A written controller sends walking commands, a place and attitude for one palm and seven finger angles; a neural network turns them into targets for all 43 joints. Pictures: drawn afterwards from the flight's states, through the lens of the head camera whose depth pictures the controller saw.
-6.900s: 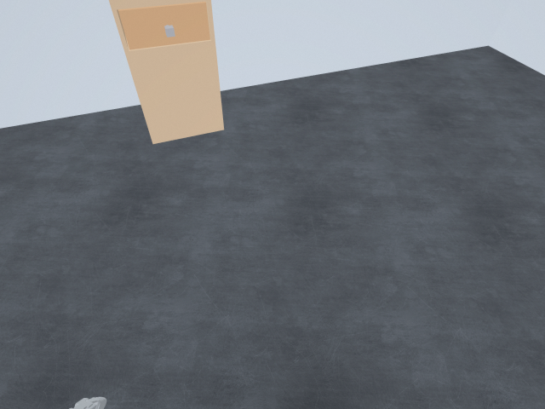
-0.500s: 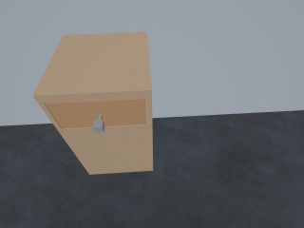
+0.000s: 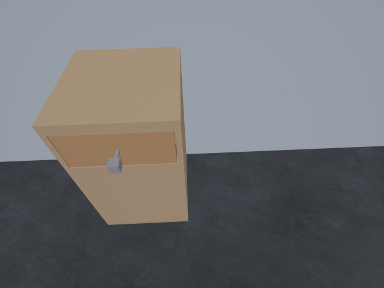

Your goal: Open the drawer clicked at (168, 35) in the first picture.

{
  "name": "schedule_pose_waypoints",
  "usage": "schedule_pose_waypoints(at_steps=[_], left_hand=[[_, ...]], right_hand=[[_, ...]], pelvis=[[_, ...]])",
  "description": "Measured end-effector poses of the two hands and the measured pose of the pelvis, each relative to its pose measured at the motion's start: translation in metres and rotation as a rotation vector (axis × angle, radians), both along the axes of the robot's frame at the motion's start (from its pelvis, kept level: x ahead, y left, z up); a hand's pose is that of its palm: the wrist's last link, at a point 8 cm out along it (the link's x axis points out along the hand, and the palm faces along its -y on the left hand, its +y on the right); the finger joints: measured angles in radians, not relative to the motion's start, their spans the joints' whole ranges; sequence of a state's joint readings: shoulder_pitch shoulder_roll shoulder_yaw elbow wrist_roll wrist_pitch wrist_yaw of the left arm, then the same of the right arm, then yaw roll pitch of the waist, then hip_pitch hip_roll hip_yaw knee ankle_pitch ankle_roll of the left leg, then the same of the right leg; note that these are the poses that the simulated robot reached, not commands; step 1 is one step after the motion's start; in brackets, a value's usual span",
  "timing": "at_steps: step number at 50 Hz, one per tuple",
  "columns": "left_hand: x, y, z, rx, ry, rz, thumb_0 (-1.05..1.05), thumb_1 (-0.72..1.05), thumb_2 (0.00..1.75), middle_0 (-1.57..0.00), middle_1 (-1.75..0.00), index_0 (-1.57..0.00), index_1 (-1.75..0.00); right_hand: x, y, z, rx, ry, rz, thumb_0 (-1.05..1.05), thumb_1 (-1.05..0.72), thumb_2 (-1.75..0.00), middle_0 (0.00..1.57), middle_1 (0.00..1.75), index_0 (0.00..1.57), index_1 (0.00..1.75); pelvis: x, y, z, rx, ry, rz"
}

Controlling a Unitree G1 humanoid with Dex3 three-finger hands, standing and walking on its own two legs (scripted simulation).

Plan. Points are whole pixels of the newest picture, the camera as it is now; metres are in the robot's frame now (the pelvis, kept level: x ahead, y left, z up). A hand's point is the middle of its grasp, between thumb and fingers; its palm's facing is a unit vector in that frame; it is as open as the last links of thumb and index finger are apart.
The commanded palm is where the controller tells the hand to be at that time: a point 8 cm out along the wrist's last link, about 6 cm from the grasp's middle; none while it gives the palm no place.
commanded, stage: come to a stop and stand still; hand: left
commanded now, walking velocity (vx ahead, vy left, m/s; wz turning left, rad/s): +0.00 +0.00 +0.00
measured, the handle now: (115, 160) +0.50 +0.28 -0.14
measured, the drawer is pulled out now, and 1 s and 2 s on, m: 0.00 0.00 0.00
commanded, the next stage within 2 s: look again from close up in 0.66 s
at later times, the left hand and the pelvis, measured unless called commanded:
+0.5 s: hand out of the picture +0.03 +0.19 -0.18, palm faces +0.05 -0.98 -0.21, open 7.4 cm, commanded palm none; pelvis +0.04 +0.02 +0.00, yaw -1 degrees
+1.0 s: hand out of the picture +0.04 +0.22 -0.19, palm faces -0.01 -0.98 -0.20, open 7.4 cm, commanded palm none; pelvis +0.02 +0.05 -0.01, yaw -1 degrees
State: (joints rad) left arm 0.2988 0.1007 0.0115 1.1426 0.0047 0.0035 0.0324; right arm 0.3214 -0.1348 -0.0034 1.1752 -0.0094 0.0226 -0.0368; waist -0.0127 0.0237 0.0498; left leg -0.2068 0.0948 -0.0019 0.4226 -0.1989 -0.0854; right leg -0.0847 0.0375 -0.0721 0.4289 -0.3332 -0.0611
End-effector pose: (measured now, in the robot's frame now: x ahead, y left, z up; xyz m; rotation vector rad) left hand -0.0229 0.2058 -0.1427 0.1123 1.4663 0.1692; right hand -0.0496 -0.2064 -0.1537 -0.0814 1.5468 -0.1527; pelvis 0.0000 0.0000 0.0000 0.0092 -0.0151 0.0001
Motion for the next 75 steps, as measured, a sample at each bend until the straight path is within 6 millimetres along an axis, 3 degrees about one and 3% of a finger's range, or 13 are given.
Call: schedule_pose_waypoints(at_steps=[13,23,38,44,53,59,68,70,75], left_hand=[[0.016,0.003,-0.003,-0.006,-0.003,0.022,0.00,0.91,0.90,-0.20,-0.30,-0.20,-0.30],[0.040,0.024,-0.003,0.024,-0.034,0.002,0.00,0.91,0.90,-0.20,-0.30,-0.20,-0.30],[0.056,0.044,0.002,0.049,-0.065,-0.014,0.00,0.91,0.90,-0.20,-0.30,-0.20,-0.30],[0.051,0.050,-0.004,0.040,-0.090,-0.082,0.00,0.91,0.90,-0.20,-0.30,-0.20,-0.30],[0.058,0.073,-0.012,0.027,-0.150,-0.086,0.01,0.91,0.90,-0.20,-0.30,-0.20,-0.30],[0.048,0.085,-0.009,0.031,-0.139,-0.091,0.01,0.91,0.90,-0.20,-0.30,-0.20,-0.30],[0.018,0.089,-0.005,0.043,-0.060,-0.079,0.00,0.91,0.90,-0.20,-0.30,-0.20,-0.30],[0.041,0.091,0.014,0.106,-0.174,-0.184,0.01,0.91,0.90,-0.20,-0.31,-0.20,-0.30],[0.139,0.089,0.100,0.483,-0.674,-0.479,0.02,0.86,0.88,-0.20,-0.33,-0.20,-0.33]], right_hand=[[0.073,-0.005,0.000,-0.042,-0.121,0.043,0.01,-0.93,-0.89,0.20,0.29,0.19,0.30],[0.102,-0.004,0.003,-0.061,-0.175,0.052,0.01,-0.92,-0.89,0.20,0.29,0.19,0.30],[0.090,0.008,0.003,-0.044,-0.141,0.051,0.00,-0.92,-0.89,0.20,0.29,0.19,0.30],[0.093,0.012,0.005,-0.059,-0.206,0.036,0.01,-0.92,-0.89,0.20,0.29,0.19,0.30],[0.086,0.032,0.005,-0.074,-0.236,0.064,0.00,-0.92,-0.89,0.20,0.29,0.19,0.30],[0.076,0.038,0.009,-0.069,-0.236,0.070,0.00,-0.93,-0.89,0.20,0.29,0.20,0.30],[0.062,0.041,0.010,-0.053,-0.189,0.072,0.00,-0.91,-0.89,0.20,0.29,0.20,0.30],[0.069,0.038,0.014,-0.074,-0.274,0.075,0.01,-0.91,-0.89,0.20,0.30,0.20,0.30],[0.115,0.026,0.019,-0.119,-0.593,0.073,0.01,-0.91,-0.89,0.20,0.30,0.20,0.30]], pelvis=[[0.024,0.007,-0.001,0.008,0.003,-0.003],[0.034,0.014,-0.002,0.011,0.004,-0.009],[0.037,0.024,0.000,0.016,0.001,-0.007],[0.028,0.036,-0.006,-0.015,0.017,-0.024],[0.014,0.055,-0.011,-0.015,-0.005,-0.019],[0.007,0.062,-0.008,-0.010,-0.001,-0.021],[0.004,0.063,-0.004,-0.008,0.015,-0.017],[0.001,0.062,-0.005,-0.004,0.025,-0.025],[-0.011,0.056,-0.015,0.023,0.077,-0.007]])
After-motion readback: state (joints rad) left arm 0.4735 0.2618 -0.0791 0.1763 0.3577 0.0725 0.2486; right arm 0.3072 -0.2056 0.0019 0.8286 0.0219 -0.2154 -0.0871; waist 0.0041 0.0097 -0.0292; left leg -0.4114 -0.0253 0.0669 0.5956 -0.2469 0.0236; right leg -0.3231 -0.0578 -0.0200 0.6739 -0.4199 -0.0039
